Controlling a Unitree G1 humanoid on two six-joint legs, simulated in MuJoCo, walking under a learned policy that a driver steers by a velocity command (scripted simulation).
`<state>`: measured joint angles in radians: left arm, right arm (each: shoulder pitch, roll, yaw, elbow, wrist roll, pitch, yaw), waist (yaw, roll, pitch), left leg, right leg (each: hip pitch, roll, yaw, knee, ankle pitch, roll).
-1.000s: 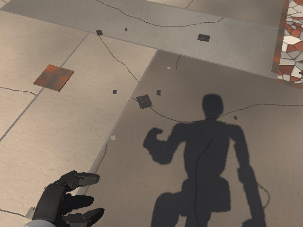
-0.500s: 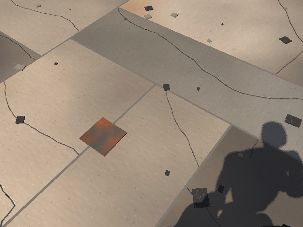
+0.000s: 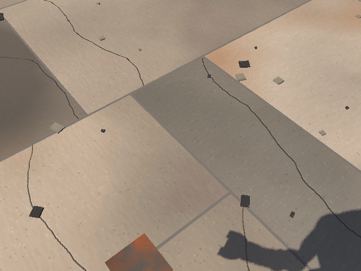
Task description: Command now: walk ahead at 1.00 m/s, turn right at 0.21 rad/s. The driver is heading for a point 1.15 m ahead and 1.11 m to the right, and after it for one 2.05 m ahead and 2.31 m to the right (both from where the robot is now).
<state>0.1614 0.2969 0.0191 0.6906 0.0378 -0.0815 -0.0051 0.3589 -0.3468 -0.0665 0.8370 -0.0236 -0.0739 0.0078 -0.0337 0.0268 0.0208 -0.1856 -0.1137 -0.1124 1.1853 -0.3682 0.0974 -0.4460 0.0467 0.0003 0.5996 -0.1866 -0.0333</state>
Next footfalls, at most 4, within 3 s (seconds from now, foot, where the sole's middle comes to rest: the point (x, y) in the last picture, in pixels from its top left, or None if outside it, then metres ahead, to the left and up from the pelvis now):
0.32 left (160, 268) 0.49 0.09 -0.76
0.74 right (247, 187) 0.81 -0.27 -0.76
1.14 left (267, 113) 1.22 -0.43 -0.76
1.62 right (359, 116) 1.19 -0.88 -0.76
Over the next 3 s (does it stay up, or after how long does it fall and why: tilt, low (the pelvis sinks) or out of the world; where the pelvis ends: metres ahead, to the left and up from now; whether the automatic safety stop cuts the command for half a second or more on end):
stays up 1.26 -2.00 -0.02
